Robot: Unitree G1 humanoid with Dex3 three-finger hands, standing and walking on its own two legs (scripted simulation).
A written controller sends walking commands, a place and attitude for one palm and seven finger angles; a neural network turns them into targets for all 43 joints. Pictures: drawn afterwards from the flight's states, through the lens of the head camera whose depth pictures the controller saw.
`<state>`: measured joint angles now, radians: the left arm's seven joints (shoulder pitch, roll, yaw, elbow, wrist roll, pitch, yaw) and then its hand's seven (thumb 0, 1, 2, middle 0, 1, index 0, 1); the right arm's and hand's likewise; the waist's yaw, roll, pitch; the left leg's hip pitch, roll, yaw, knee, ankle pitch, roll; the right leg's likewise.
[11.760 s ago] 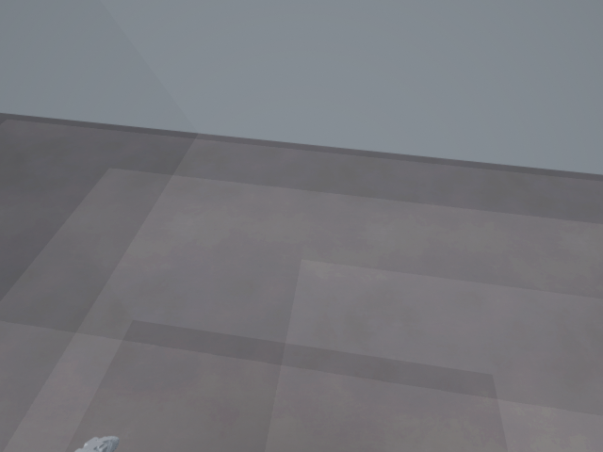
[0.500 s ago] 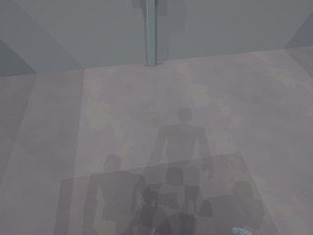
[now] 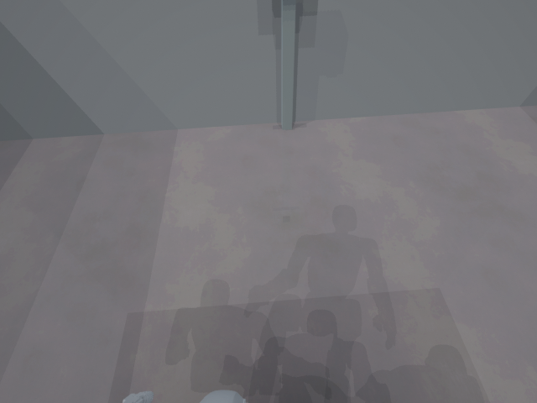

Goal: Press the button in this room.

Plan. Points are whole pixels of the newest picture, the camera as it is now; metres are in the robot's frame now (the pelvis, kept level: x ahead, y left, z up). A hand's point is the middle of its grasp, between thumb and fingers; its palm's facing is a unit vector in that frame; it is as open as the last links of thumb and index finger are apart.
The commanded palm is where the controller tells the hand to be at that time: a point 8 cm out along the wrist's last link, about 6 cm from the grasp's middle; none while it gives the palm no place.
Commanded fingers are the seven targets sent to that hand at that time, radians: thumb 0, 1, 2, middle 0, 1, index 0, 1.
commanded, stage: turn or walk to find it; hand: left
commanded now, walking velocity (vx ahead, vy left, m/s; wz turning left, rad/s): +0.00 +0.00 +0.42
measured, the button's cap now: out of the picture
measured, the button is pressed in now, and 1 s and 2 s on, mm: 0 0 0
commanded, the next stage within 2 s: none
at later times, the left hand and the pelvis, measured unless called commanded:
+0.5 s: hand out of the picture +0.01 +0.26 -0.16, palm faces +0.22 -0.94 -0.24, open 7.4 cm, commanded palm none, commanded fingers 0.00 0.90 0.90 -0.20 -0.30 -0.20 -0.30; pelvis -0.01 +0.04 +0.01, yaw +11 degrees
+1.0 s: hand out of the picture -0.07 +0.18 -0.15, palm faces +0.44 -0.86 -0.27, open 7.4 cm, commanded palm none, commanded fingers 0.00 0.90 0.90 -0.20 -0.30 -0.20 -0.30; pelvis -0.03 -0.02 +0.01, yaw +26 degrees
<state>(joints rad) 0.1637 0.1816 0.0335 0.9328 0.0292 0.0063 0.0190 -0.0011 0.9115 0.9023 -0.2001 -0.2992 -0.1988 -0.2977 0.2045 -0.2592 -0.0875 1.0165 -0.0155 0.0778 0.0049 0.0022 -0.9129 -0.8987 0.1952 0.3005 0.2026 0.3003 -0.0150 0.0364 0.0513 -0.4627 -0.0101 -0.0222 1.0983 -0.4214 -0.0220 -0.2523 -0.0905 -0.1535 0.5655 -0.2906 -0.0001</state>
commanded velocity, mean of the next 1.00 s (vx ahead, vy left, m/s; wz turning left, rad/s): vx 0.00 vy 0.00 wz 0.42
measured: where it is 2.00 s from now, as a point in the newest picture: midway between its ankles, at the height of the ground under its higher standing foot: outside the picture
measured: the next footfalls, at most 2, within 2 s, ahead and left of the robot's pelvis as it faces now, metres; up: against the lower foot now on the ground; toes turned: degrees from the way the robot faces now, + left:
left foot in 0.22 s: +0.01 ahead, +0.14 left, +0.00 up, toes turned +11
right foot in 0.70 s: +0.05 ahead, -0.09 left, +0.00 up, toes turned +13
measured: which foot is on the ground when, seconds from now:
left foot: up 0.00-0.20, down 0.22-0.70, up 0.72-1.00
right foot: down 0.00-0.22, up 0.24-0.68, down 0.70-1.00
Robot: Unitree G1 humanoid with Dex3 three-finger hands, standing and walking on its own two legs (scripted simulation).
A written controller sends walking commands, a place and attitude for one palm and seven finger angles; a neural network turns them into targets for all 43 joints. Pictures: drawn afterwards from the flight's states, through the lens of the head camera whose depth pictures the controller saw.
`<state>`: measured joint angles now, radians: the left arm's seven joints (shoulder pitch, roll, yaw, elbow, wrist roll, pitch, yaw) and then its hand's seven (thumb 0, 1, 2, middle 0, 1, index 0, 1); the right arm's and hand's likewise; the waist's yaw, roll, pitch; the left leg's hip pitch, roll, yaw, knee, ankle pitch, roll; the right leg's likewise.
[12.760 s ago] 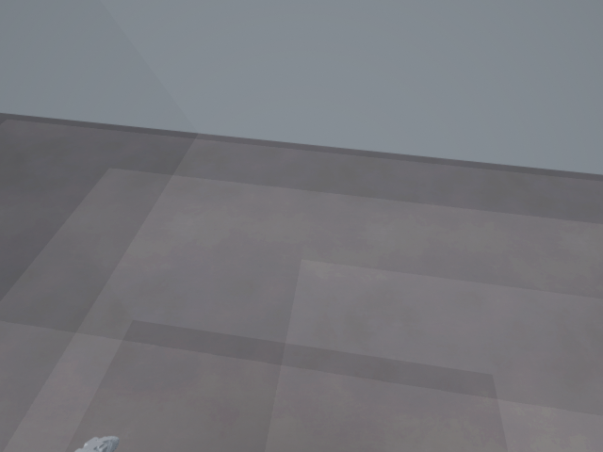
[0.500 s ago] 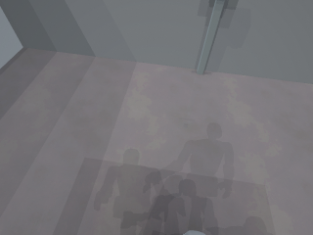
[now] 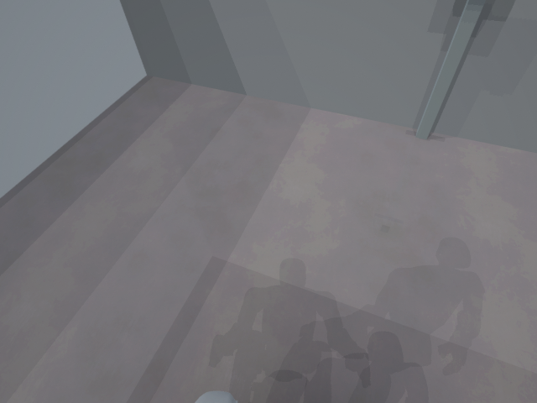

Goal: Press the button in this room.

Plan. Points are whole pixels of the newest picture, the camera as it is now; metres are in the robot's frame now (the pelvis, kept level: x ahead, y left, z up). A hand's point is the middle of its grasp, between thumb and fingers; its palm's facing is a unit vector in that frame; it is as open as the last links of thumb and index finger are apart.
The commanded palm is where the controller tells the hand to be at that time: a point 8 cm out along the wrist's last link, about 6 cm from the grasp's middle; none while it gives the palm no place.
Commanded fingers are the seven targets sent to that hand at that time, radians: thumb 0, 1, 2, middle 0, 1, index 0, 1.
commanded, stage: turn or walk to find it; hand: left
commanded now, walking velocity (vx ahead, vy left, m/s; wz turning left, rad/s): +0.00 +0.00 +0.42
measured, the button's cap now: out of the picture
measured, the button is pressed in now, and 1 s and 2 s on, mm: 0 0 0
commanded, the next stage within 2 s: none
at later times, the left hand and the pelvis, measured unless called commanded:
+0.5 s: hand out of the picture +0.01 +0.26 -0.16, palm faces +0.24 -0.94 -0.26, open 7.4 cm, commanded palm none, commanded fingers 0.00 0.90 0.90 -0.20 -0.30 -0.20 -0.30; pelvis -0.02 +0.03 +0.00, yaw +12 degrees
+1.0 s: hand out of the picture -0.09 +0.20 -0.17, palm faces +0.45 -0.86 -0.24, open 7.4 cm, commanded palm none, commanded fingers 0.00 0.90 0.90 -0.20 -0.30 -0.20 -0.30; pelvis -0.04 +0.01 -0.01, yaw +26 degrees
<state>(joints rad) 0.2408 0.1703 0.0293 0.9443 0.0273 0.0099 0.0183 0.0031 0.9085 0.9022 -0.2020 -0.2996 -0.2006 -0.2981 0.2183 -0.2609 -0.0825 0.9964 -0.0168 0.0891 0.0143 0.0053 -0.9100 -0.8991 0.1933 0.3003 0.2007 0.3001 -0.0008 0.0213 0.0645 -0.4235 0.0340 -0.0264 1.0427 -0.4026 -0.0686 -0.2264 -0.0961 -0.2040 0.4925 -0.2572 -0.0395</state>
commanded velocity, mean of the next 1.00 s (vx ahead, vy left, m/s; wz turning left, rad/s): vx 0.00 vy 0.00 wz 0.42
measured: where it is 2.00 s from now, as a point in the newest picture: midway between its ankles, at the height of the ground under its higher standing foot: outside the picture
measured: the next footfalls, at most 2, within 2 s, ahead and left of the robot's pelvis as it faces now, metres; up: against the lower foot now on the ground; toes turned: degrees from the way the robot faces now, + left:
left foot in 0.18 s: -0.01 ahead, +0.15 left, +0.00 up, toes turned +9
right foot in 0.60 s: +0.04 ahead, -0.08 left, +0.00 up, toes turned +10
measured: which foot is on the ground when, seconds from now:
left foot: up 0.00-0.16, down 0.18-0.60, up 0.62-1.00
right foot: down 0.00-0.18, up 0.20-0.58, down 0.60-1.00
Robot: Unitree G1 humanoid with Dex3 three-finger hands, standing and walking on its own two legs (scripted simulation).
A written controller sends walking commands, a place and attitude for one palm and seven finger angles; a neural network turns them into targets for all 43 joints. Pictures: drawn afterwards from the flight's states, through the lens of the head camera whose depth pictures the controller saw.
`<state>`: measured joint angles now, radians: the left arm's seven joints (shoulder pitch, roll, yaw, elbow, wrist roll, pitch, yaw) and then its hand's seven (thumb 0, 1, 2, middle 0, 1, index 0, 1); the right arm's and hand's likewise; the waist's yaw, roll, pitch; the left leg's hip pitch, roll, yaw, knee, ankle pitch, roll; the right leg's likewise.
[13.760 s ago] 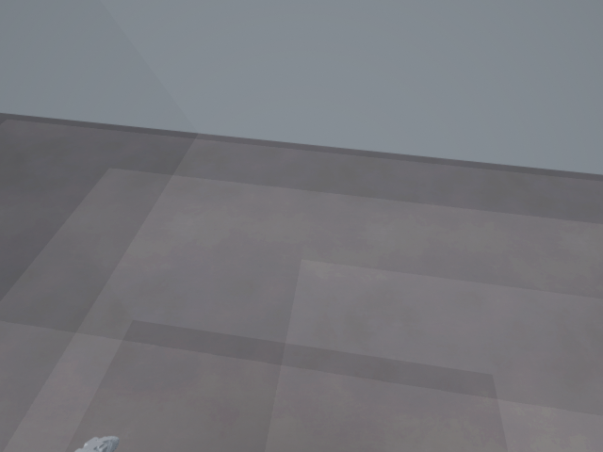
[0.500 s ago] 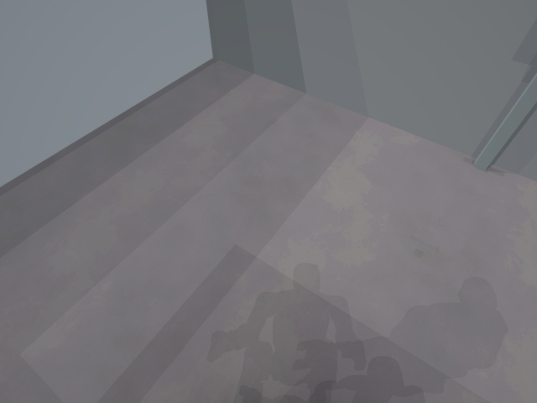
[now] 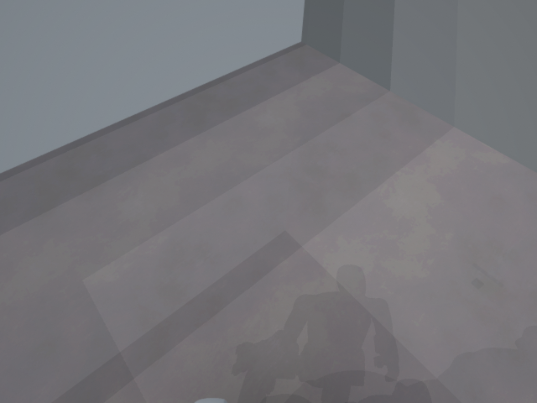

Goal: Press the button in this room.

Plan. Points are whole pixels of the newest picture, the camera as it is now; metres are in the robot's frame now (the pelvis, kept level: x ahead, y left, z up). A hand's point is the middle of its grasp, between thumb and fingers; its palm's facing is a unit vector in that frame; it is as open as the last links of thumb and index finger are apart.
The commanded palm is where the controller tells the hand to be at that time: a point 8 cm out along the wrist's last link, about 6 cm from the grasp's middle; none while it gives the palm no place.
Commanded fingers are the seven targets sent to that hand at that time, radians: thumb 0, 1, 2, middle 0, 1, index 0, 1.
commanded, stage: turn or walk to find it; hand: left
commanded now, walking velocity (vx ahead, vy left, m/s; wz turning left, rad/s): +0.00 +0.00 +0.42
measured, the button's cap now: out of the picture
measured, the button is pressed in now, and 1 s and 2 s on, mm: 0 0 0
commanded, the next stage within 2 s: none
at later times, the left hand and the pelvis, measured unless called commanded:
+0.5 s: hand out of the picture +0.06 +0.21 -0.15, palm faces +0.20 -0.94 -0.28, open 7.4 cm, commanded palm none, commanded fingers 0.00 0.90 0.90 -0.20 -0.30 -0.20 -0.30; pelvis -0.01 -0.01 -0.01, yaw +11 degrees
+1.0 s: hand out of the picture -0.12 +0.19 -0.18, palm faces +0.46 -0.85 -0.24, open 7.4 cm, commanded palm none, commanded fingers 0.00 0.90 0.90 -0.20 -0.30 -0.20 -0.30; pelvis -0.05 +0.00 -0.01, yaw +25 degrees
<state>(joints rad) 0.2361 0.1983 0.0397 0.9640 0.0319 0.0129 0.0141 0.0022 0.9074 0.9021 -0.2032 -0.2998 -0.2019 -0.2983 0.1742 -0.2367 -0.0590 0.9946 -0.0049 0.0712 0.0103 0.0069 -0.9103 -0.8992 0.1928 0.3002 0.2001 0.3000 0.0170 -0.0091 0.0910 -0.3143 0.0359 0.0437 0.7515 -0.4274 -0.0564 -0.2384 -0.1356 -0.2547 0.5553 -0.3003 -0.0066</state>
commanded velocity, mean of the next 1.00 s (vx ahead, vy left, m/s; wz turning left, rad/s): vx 0.00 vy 0.00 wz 0.42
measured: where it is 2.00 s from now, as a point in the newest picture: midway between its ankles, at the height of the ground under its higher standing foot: outside the picture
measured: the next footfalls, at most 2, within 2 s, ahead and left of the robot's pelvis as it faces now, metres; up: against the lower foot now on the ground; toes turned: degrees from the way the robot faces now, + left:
left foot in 0.04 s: +0.02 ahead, +0.13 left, +0.00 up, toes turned +6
right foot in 0.48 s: +0.05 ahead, -0.11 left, +0.00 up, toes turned +7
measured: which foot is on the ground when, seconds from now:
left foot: up 0.00-0.02, down 0.04-0.50, up 0.52-0.96, down 0.98-1.00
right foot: down 0.00-0.06, up 0.08-0.46, down 0.48-0.98, up 1.00-1.00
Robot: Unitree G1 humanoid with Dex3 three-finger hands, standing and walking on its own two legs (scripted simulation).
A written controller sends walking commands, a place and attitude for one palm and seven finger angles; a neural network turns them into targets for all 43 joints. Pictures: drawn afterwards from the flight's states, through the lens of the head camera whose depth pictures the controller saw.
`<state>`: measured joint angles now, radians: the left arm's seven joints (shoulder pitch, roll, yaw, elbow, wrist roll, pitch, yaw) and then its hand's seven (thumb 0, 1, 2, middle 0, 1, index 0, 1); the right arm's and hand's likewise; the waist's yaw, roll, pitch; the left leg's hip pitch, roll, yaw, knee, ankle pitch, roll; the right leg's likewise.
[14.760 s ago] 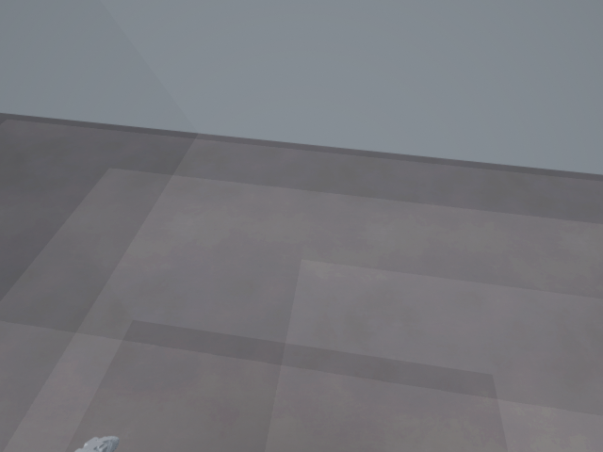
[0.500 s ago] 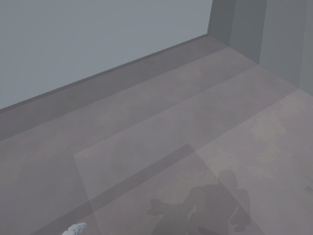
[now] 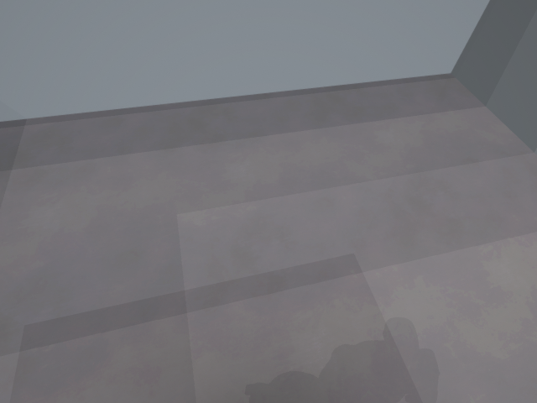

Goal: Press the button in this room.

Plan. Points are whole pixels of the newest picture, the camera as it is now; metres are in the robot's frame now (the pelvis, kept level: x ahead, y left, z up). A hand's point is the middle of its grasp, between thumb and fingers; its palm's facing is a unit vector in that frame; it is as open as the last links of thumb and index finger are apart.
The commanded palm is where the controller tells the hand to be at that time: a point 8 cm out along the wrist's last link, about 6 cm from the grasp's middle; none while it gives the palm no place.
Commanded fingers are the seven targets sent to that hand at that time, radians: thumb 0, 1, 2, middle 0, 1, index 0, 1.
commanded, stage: turn or walk to find it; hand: left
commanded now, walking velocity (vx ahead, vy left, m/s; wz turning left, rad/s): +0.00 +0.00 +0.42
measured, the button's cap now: out of the picture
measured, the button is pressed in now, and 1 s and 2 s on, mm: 0 0 0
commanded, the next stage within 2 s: stand and wait in 1.58 s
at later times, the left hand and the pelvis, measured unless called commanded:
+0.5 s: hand out of the picture +0.06 +0.18 -0.13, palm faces +0.21 -0.94 -0.28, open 7.4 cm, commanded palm none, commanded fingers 0.00 0.90 0.90 -0.20 -0.30 -0.20 -0.30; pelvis -0.01 -0.04 +0.01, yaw +12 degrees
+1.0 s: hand out of the picture -0.11 +0.20 -0.17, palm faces +0.47 -0.84 -0.25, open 7.4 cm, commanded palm none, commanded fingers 0.00 0.90 0.90 -0.20 -0.30 -0.20 -0.30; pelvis -0.04 -0.01 +0.01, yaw +25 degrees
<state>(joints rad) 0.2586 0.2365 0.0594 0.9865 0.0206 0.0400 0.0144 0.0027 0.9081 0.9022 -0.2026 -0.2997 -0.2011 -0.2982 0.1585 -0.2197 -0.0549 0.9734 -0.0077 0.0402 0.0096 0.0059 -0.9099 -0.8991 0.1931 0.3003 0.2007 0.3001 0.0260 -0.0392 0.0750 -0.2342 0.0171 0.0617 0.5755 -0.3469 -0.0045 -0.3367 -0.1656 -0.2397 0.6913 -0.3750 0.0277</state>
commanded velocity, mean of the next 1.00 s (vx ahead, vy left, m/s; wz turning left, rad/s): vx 0.00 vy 0.00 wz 0.42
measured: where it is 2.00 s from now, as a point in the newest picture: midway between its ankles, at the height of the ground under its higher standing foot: outside the picture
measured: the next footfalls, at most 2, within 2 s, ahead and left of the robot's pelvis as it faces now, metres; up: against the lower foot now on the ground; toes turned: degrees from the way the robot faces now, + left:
right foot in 0.40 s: +0.06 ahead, -0.12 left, +0.00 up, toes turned +5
left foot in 0.86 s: -0.05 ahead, +0.10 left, +0.00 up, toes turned +27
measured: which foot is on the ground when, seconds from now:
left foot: down 0.00-0.40, up 0.42-0.84, down 0.86-1.00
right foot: up 0.00-0.38, down 0.40-0.88, up 0.90-1.00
